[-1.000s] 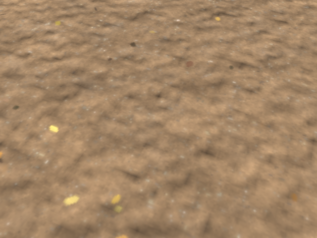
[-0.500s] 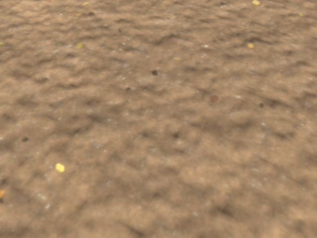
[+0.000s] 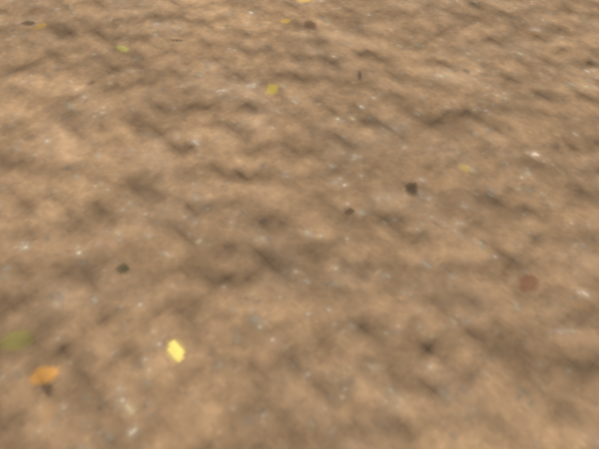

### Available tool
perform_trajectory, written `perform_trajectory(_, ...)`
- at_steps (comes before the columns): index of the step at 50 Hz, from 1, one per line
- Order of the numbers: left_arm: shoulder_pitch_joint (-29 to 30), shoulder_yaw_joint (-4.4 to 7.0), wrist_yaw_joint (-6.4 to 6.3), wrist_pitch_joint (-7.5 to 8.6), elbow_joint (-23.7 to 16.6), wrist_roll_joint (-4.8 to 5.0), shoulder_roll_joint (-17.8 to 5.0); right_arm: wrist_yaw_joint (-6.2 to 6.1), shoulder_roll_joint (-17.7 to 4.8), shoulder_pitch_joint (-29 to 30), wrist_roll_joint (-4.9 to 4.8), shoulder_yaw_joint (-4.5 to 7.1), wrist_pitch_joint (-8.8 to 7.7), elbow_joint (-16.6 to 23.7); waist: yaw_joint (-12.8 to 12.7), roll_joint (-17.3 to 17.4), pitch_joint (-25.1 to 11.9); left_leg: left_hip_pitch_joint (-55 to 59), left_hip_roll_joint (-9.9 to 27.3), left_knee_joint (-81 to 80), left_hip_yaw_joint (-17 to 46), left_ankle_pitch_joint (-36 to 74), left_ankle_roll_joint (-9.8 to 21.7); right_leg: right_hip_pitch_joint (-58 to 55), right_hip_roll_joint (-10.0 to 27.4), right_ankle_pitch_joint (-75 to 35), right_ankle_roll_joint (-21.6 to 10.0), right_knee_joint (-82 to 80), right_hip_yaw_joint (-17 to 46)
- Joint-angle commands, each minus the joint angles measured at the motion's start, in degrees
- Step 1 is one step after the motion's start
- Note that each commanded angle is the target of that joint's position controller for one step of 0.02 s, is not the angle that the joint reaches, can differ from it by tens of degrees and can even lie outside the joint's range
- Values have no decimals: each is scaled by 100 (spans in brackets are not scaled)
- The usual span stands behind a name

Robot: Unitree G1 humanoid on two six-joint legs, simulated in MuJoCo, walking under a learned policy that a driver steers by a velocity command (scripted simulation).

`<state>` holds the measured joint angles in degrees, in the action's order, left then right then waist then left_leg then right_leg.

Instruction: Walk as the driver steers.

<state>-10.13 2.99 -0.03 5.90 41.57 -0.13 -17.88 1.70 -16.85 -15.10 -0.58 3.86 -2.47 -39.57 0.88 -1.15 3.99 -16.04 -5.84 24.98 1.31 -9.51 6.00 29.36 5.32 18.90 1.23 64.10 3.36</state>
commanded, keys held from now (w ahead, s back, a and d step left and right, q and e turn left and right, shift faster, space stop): w+q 0.08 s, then w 0.56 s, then w+e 0.04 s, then q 0.32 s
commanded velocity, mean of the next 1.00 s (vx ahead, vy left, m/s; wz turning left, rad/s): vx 0.43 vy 0.00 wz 0.25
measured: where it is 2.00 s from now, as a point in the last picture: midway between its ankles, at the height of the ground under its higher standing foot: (274, 376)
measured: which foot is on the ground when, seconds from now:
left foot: down 0.00-0.32, up 0.34-0.80, down 0.82-1.00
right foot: up 0.00-0.28, down 0.30-0.84, up 0.86-1.00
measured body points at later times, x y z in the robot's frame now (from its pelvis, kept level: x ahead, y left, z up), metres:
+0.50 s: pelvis +0.29 -0.06 +0.00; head +0.31 -0.07 +0.45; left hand +0.33 +0.22 -0.11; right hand +0.44 -0.31 -0.11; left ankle +0.24 +0.08 -0.66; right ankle +0.32 -0.15 -0.74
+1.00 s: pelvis +0.50 +0.03 -0.01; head +0.54 +0.05 +0.44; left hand +0.55 +0.33 -0.13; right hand +0.72 -0.20 -0.10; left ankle +0.57 +0.12 -0.74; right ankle +0.51 -0.13 -0.66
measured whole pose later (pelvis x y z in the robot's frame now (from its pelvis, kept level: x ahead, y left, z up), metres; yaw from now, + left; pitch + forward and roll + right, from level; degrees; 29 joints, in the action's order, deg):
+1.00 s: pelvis +0.50 +0.03 -0.01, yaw +14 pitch +2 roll -1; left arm -11.1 2.4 -1.5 1.5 44.2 -0.4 -18.5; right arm 1.3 -16.3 -8.3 0.4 2.9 -1.6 -39.5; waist -0.2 -1.4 3.8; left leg -22.9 -4.4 25.8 2.7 -4.7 3.8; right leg 28.9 1.4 26.5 3.4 63.2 2.5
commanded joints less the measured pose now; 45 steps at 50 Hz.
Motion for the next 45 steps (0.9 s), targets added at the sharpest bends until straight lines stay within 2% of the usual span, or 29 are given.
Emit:
perform_trajectory(1, -221, 157, -28, -39, -312, -90, -515, -115, -837, 202, 10, 220, -146, 433, -208, 345, -546, 437, 1403, -1245, 1575, 1600, 1121, 481, 89, -543, 236, -562, -17)
perform_trajectory(4, 489, 65, -24, -48, -511, -77, -305, -214, -943, -46, -35, 251, -109, 301, 41, 446, -371, 195, 1109, -1199, 1253, 1278, 862, 402, -112, -1622, 364, -1914, -57)
perform_trajectory(6, 839, 10, 41, -8, -551, -30, -211, -245, -913, -191, -43, 232, -84, 213, 229, 572, -359, 152, 1031, -1167, 1122, 831, 694, 79, -268, -2327, 355, -2752, -125)
perform_trajectory(8, 1108, 7, 117, 49, -608, 30, -251, -248, -906, -450, -54, 218, -83, 62, 386, 603, -323, 285, 1202, -1127, 1283, 527, 660, -106, -322, -2684, 294, -3103, -101)
perform_trajectory(10, 1224, 44, 174, 94, -660, 47, -379, -247, -873, -606, -65, 203, -75, -50, 415, 633, -262, 705, 1412, -874, 1518, 441, 625, -7, -312, -2503, 141, -3381, -5)
perform_trajectory(13, 978, 123, 200, 135, -643, 44, -558, -254, -903, -604, -34, 223, -31, -141, 222, 804, -216, 1199, 1694, -493, 1830, 929, 505, -173, -333, -1735, -159, -3562, -34)
perform_trajectory(14, 623, 171, 182, 151, -552, 30, -619, -248, -877, -512, -36, 212, -12, -135, 1, 821, -327, 1232, 1595, -153, 1770, 1518, 416, -638, -429, -1622, -299, -3752, -181)
perform_trajectory(15, -2, 267, 147, 169, -391, -9, -796, -233, -715, -497, -4, 149, -3, -115, -296, 679, -775, 1119, 1263, 683, 1532, 2075, 269, -1585, -367, -1723, -502, -3798, -179)
perform_trajectory(16, -848, 339, 123, 176, -317, -86, -1113, -233, -459, -689, 94, 34, -6, -17, -550, 32, -1693, 300, 857, 2282, 1188, 1131, 41, -3183, 542, -1782, -930, -3563, 819)
perform_trajectory(17, -1372, 462, 174, 104, -43, -60, -1475, -224, -72, -1477, -76, -78, -84, -5, -316, -1756, -2297, -1756, -34, 4196, 625, -1905, -411, -4894, 1622, -276, -1849, -4273, 3466)
perform_trajectory(18, -1426, 324, 217, 93, -24, 102, -920, -232, -599, -1177, -143, -1, -117, -71, -522, -1156, -1915, -2550, 214, 4823, 1016, -2283, -415, -4767, 1665, 1209, -1750, -4798, 4138)
perform_trajectory(19, -1067, 235, 197, 70, -69, 96, -651, -229, -877, -455, -159, 82, -130, 62, -606, -599, -1100, -2803, 472, 4915, 908, -1782, -383, -4072, 1467, 1154, -1498, -4890, 3327)
perform_trajectory(20, -732, 186, 184, 33, -128, 19, -583, -236, -820, -73, -85, 61, -141, 164, -488, -213, -713, -2680, 722, 4732, 645, -1364, -390, -3400, 1225, 508, -1383, -4951, 2660)
perform_trajectory(21, -549, 148, 175, 14, -115, -14, -485, -219, -735, 111, -1, 64, -168, 222, -377, -153, -416, -2588, 908, 4366, 560, -1056, -417, -2893, 1017, -109, -1392, -5071, 2220)
perform_trajectory(22, -467, 108, 158, 27, -112, -60, -398, -200, -645, 52, 14, 69, -172, 208, -236, -311, -406, -2283, 1066, 4102, 534, -828, -430, -2608, 828, -588, -1326, -5177, 1865)
perform_trajectory(23, -454, 94, 154, 37, -88, -52, -354, -187, -542, -44, -3, 53, -161, 164, -175, -440, -442, -2093, 1104, 3911, 466, -737, -464, -2482, 702, -907, -1321, -5278, 1617)
perform_trajectory(25, -545, 106, 138, 63, 0, 22, -423, -180, -375, -55, 9, 14, -129, 148, -137, -457, -441, -2062, 1152, 3528, 322, -671, -553, -2345, 672, -1478, -1423, -5420, 1260)
perform_trajectory(27, -646, 151, 105, 50, 91, 53, -595, -182, -271, 316, 46, -36, -125, 276, -209, -334, -315, -2256, 1207, 2883, 240, -302, -657, -2321, 698, -1817, -1494, -5585, 1010)
perform_trajectory(31, -869, 172, 57, -30, 254, 93, -728, -117, -136, 1006, 27, -103, -191, 398, -436, -291, -203, -2001, 1106, 1481, 81, 931, -711, -2321, 487, -2074, -1308, -5658, 411)
perform_trajectory(34, -1266, 169, 43, -101, 457, 141, -752, -46, -138, 1564, -12, -109, -251, 551, -622, -235, -73, -1707, 932, 875, 6, 1308, -718, -2367, 542, -2121, -1272, -5536, 411)
perform_trajectory(36, -1245, 180, 9, -183, 523, 107, -808, 22, -182, 1652, -9, -95, -289, 576, -574, -321, -67, -1684, 826, 550, -39, 1298, -606, -2755, 632, -2805, -1156, -5262, 264)
perform_trajectory(38, -1183, 197, -31, -244, 574, 82, -855, 87, -289, 1534, 16, -52, -310, 550, -431, -399, -262, -1347, 728, 364, -46, 1155, -415, -3048, 701, -3529, -959, -4822, 120)
perform_trajectory(39, -1056, 208, -55, -262, 560, 71, -893, 96, -392, 1218, 43, -1, -309, 454, -220, -430, -487, -866, 594, 279, -121, 1152, -300, -3081, 636, -4142, -836, -4426, 1)
perform_trajectory(40, -912, 200, -83, -279, 522, 75, -872, 82, -558, 596, 81, 90, -306, 246, 118, -351, -846, -36, 433, 105, -236, 1371, -152, -2977, 424, -4682, -673, -3705, -199)
perform_trajectory(41, -953, 153, -117, -272, 441, 9, -753, 33, -881, 49, 105, 191, -294, 125, 335, -36, -1277, 1028, 757, 112, 69, 2662, 43, -2446, 112, -4104, -399, -2653, -472)
perform_trajectory(42, -1421, 6, -122, -215, 234, -200, -362, -30, -1423, -351, 223, 273, -236, 173, 155, 1195, -2084, 3036, 2137, 654, 1904, 4794, 832, -639, -493, -1118, -13, -589, -672)
perform_trajectory(43, -1875, -92, -50, -167, 353, -140, -232, -23, -1201, -351, 123, 207, -166, 203, 79, 1705, -2929, 3740, 2915, 327, 3355, 4999, 1702, 295, -917, 1968, 176, 757, -98)
perform_trajectory(44, -1571, 45, -7, -170, 351, 4, -767, -10, -961, -136, 41, 166, -86, 283, 201, 997, -2611, 3135, 2596, 84, 2997, 3993, 1509, 527, -613, 1796, 156, 1121, 278)
perform_trajectory(45, -994, 65, -24, -209, 195, 103, -785, -27, -842, 247, 17, 137, -46, 342, 160, 684, -1807, 2400, 2266, -61, 2382, 3400, 1261, 824, -434, 1455, 145, 1077, 136)
Velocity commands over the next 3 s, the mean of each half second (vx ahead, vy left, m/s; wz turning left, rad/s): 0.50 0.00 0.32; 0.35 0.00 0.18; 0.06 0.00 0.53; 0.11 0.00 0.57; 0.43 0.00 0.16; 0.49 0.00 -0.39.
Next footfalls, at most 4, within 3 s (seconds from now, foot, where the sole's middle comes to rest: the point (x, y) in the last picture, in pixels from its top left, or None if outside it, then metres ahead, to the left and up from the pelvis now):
0.30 right None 0.36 -0.14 -0.78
0.82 left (242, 376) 0.61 0.13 -0.78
1.28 right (331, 348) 0.68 -0.08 -0.78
1.68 left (234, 416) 0.52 0.15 -0.78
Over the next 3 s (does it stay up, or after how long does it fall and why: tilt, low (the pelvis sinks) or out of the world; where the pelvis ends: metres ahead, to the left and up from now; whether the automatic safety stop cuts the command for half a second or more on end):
stays up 0.86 0.42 0.00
